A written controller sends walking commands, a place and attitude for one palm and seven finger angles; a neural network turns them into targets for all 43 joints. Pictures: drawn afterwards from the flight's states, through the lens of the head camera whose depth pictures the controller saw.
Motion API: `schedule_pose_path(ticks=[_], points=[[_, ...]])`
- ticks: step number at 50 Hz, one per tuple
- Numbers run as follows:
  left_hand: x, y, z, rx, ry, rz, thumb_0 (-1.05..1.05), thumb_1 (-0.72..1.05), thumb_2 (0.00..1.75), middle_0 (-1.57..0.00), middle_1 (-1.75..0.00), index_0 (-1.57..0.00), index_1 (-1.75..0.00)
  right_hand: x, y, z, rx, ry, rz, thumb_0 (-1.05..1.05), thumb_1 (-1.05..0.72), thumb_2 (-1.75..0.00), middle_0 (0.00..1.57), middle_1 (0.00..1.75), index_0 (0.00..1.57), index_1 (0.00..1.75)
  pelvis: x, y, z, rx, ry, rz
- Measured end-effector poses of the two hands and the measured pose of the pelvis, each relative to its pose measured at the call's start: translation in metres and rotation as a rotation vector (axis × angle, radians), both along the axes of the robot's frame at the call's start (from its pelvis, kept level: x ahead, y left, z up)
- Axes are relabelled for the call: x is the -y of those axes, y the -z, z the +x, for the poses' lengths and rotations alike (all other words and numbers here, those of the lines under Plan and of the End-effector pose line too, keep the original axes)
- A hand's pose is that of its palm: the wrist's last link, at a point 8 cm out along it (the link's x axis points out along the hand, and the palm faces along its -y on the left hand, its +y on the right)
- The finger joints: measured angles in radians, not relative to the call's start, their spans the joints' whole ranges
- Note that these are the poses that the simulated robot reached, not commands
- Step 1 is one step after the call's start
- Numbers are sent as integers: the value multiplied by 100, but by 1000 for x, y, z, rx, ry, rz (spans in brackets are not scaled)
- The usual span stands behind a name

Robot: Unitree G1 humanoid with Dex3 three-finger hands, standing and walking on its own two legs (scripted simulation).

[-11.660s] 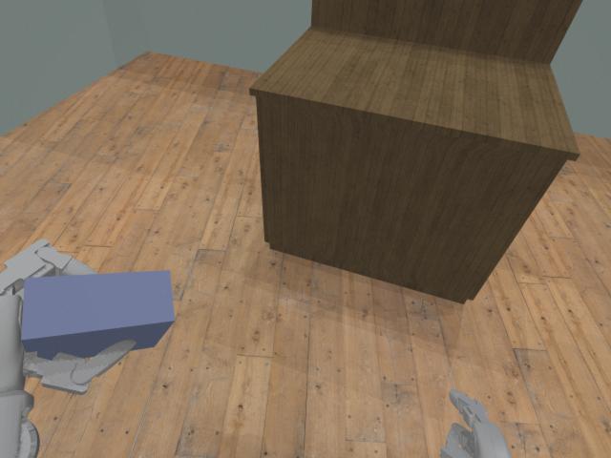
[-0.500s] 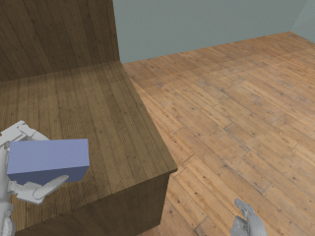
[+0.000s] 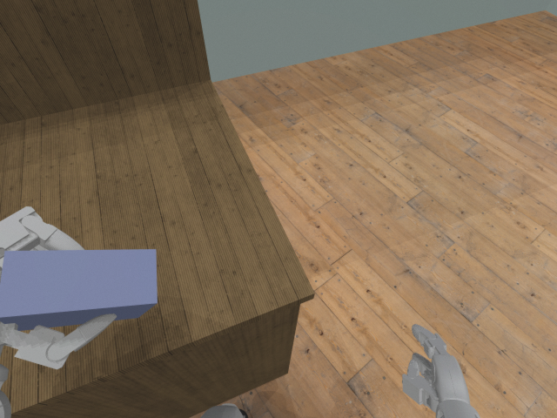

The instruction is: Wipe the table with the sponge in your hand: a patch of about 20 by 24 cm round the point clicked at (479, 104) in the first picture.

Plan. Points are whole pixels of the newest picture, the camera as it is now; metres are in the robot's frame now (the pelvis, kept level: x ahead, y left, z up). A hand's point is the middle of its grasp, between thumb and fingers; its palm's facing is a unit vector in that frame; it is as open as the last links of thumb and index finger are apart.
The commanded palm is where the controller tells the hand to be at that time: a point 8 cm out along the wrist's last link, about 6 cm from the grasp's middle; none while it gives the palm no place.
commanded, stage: shuffle to correct the standing spot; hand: left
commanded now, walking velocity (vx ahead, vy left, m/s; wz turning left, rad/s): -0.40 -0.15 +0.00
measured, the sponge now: (105, 289) +0.22 +0.20 +0.15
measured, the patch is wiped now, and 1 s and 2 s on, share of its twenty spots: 0.00 0.00 0.00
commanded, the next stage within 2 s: come to a stop and stand still in 1.18 s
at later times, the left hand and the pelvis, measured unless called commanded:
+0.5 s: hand (12, 329) +0.17 +0.25 +0.16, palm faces +0.35 -0.85 -0.38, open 9.4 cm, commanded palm +0.12 +0.29 +0.18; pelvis -0.04 +0.01 +0.00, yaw +0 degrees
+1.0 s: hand (70, 297) +0.20 +0.21 +0.17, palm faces +0.34 -0.87 -0.36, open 9.4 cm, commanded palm +0.14 +0.26 +0.18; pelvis -0.02 -0.02 +0.00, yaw +0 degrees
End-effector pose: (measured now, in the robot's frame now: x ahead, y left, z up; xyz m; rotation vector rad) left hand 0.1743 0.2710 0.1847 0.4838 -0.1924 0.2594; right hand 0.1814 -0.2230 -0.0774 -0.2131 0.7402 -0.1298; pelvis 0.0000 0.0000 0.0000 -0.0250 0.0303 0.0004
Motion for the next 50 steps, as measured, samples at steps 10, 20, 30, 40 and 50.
schedule_pose_path(ticks=[10,20,30,40,50], points=[[-6,-18,-28,101,18,63,-1,-43,103,-81,-136,-81,-135,-10,-5,-29,19,-28,0,1,-90,-90,20,30,20,30,-1,0,-28,3,2,-12],[-14,4,-43,64,-18,-61,-1,-43,103,-81,-136,-81,-136,-4,1,-73,-18,26,-28,1,-90,-90,21,30,20,30,-12,4,-40,8,0,3],[-14,-4,-43,63,-41,-11,-1,-43,103,-81,-136,-81,-136,-3,-4,-83,-9,15,12,1,-90,-90,20,30,20,30,-6,-1,-47,40,10,10],[5,5,-34,19,-57,-63,-1,-43,103,-81,-136,-81,-136,17,-2,-65,5,25,15,1,-90,-90,21,30,20,30,8,-2,-35,27,16,12],[18,-2,-12,33,-48,-68,-1,-43,103,-81,-136,-81,-136,33,-10,-40,25,35,6,1,-90,-90,20,30,20,30,19,-5,-18,23,8,19]])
